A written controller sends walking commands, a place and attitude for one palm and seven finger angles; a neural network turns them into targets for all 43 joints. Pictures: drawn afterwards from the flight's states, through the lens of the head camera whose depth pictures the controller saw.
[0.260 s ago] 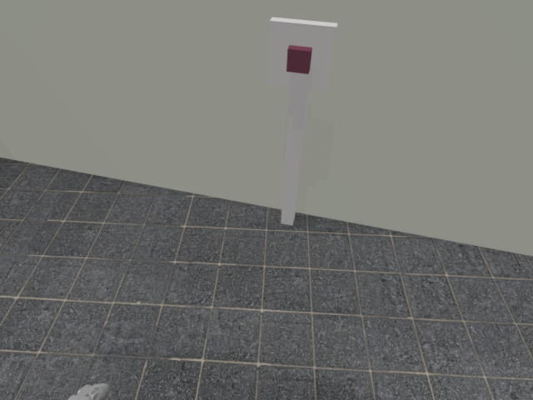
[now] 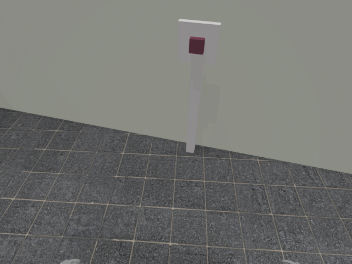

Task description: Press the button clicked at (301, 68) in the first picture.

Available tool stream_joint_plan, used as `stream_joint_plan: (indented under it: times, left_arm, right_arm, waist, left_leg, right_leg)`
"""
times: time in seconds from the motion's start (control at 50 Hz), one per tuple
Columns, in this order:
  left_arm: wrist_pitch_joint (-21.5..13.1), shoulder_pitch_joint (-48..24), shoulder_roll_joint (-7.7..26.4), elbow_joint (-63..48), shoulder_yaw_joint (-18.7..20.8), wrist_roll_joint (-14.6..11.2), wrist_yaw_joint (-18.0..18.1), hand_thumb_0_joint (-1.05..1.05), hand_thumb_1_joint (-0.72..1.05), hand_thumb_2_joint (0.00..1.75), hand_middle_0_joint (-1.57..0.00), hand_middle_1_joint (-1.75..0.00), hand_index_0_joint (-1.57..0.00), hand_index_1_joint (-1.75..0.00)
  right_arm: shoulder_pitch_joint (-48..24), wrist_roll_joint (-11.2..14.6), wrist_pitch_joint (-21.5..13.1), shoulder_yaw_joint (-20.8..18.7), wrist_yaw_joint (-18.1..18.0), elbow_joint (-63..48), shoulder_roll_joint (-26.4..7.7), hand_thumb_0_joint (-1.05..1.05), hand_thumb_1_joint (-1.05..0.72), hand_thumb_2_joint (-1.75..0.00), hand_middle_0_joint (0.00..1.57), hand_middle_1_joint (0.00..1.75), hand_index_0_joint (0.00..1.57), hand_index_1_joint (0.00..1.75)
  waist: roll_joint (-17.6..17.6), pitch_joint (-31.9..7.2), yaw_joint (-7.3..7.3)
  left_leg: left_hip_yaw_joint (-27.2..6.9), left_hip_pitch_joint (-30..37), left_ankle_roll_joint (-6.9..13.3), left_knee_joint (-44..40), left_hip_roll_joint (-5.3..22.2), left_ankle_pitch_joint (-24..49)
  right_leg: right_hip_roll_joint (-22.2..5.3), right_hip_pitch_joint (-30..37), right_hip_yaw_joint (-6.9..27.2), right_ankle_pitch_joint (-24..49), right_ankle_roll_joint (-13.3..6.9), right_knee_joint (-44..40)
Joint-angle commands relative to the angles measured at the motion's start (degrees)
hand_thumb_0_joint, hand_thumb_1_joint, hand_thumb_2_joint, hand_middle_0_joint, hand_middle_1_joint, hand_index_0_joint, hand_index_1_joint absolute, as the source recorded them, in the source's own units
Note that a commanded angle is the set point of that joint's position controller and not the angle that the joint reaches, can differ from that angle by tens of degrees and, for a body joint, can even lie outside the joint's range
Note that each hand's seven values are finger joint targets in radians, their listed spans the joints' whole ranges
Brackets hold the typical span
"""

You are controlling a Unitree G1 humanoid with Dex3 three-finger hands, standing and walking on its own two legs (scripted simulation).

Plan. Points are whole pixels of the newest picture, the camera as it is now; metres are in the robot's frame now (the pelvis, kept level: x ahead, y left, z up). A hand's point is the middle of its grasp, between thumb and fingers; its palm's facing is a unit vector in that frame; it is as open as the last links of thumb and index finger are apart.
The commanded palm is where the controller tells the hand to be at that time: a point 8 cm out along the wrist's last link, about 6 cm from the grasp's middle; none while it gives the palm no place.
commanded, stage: stand and wait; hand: left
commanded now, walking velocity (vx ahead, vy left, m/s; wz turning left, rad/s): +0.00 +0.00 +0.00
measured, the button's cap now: (196, 45) +1.00 -0.03 +0.06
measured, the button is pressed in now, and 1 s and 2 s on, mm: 0 0 0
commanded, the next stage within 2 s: look at it before walking up in 0.56 s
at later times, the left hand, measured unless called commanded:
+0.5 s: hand out of the picture +0.04 +0.23 -0.15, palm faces -0.03 -0.94 -0.34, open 7.4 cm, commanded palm none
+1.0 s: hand out of the picture +0.05 +0.23 -0.15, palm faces -0.03 -0.94 -0.33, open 7.4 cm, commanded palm none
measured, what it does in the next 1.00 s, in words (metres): stands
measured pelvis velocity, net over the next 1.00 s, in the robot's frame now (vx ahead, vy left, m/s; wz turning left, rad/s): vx -0.01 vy -0.01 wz -0.01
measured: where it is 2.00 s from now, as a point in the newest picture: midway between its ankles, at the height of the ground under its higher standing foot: outside the picture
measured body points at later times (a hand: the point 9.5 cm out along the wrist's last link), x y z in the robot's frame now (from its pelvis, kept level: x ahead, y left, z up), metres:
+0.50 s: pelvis -0.02 -0.02 +0.00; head -0.03 -0.02 +0.45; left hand +0.04 +0.28 -0.13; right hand +0.04 -0.31 -0.14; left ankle -0.01 +0.11 -0.74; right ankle -0.01 -0.13 -0.74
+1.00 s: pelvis -0.01 -0.01 +0.01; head -0.02 -0.02 +0.45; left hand +0.06 +0.28 -0.13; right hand +0.05 -0.30 -0.13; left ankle -0.01 +0.11 -0.74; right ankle -0.01 -0.13 -0.74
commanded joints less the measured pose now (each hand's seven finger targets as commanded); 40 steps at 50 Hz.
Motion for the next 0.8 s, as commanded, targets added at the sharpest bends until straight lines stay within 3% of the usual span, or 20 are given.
stream_joint_plan:
  times: [0.0, 0.24, 0.44, 0.78]
  left_arm:
    - [-1.3, -2.7, 12.3, -3.3, 3.1, -0.1, 0.7, 0.00, 0.90, 0.90, -0.20, -0.30, -0.20, -0.30]
    - [-1.6, -1.5, 12.2, -0.3, 3.1, -0.2, 0.7, 0.00, 0.90, 0.90, -0.20, -0.30, -0.20, -0.30]
    - [-1.4, -0.9, 11.9, 1.2, 3.1, -0.2, 0.7, 0.00, 0.90, 0.90, -0.20, -0.30, -0.20, -0.30]
    - [-1.7, -0.8, 11.5, 1.5, 3.1, -0.1, 0.8, 0.00, 0.90, 0.90, -0.20, -0.30, -0.20, -0.30]
  right_arm:
    - [-2.6, 0.0, -1.4, -3.1, -0.7, -2.8, -11.8, 0.00, -0.90, -0.90, 0.20, 0.30, 0.20, 0.30]
    - [-0.9, 0.2, -1.3, -2.7, -0.6, 0.7, -11.3, 0.00, -0.90, -0.90, 0.20, 0.30, 0.20, 0.30]
    - [1.0, 0.2, -1.1, -2.4, -0.5, 2.8, -11.0, 0.00, -0.90, -0.90, 0.20, 0.30, 0.20, 0.30]
    - [1.3, 0.2, -1.4, -2.5, -0.6, 3.5, -10.9, 0.00, -0.90, -0.90, 0.20, 0.30, 0.20, 0.30]
  waist:
    - [-0.8, -1.9, -0.44]
    - [-1.2, -1.9, -0.37]
    - [-1.2, 0.4, -0.27]
    - [-0.6, -0.6, -0.36]
  left_leg:
    - [-5.4, 0.0, 1.6, -4.6, 7.0, 10.6]
    - [-5.5, 0.0, 0.9, -5.9, 7.1, 7.2]
    - [-5.6, -1.6, 0.5, -7.0, 7.0, 3.1]
    - [-5.8, -0.4, 0.5, -7.4, 7.7, 6.7]
  right_leg:
    - [-4.9, -0.3, 4.9, 10.8, -2.9, -4.7]
    - [-5.4, 0.1, 6.1, 7.5, -3.2, -7.6]
    - [-5.1, -1.7, 7.1, 0.0, -3.2, -9.7]
    - [-4.9, -0.8, 6.8, 5.9, -3.1, -8.8]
